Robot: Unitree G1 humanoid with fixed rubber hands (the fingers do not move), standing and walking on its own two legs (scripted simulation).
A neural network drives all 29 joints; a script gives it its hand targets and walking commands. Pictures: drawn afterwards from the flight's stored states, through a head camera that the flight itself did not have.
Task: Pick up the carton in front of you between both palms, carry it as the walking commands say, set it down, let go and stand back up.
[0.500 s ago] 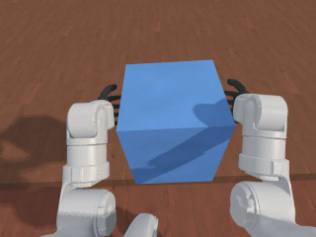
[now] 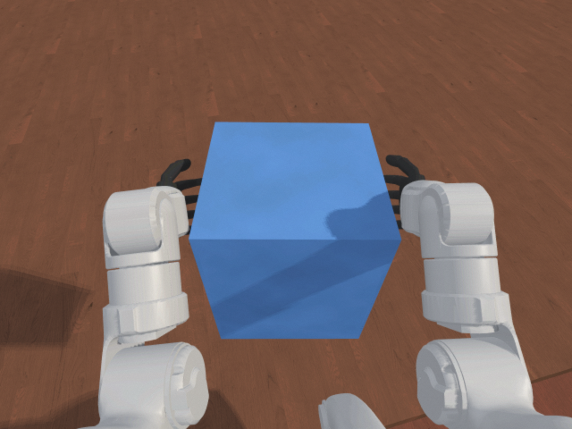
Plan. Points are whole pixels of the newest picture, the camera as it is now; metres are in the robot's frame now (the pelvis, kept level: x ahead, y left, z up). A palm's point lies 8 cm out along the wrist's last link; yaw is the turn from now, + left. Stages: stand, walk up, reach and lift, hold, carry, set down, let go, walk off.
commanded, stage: carry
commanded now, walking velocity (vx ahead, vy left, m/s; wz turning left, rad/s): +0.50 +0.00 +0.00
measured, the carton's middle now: (291, 236) +0.38 -0.02 +0.06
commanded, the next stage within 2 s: none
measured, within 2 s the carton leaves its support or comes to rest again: neither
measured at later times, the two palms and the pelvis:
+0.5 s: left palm (187, 42) +0.67 +0.11 +0.22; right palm (363, 21) +0.71 -0.19 +0.23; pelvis +0.32 -0.08 +0.08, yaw +3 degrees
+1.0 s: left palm out of the picture +0.98 +0.13 +0.26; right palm out of the picture +0.98 -0.17 +0.27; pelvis +0.62 -0.02 +0.11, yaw +0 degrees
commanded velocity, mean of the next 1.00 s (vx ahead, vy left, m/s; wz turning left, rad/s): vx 0.50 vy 0.00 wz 0.00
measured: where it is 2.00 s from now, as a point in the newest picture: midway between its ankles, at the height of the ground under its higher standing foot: (268, 188)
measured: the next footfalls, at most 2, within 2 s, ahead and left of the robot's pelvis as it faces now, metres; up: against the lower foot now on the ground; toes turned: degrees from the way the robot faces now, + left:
right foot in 0.30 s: +0.46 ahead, -0.14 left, +0.10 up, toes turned -6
left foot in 0.92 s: +0.75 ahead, +0.05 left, +0.10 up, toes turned +8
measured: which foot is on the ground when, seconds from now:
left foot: down 0.00-0.30, up 0.32-0.90, down 0.92-1.00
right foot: up 0.00-0.28, down 0.30-0.94, up 0.96-1.00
